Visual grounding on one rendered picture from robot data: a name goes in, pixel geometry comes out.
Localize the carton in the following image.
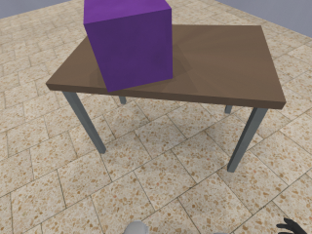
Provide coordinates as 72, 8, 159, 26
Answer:
83, 0, 173, 93

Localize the robot right hand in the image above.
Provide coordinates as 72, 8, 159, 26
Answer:
276, 217, 307, 234

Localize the robot left thigh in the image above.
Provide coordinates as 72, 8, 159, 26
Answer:
123, 221, 149, 234

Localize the table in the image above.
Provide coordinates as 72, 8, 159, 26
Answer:
45, 24, 287, 173

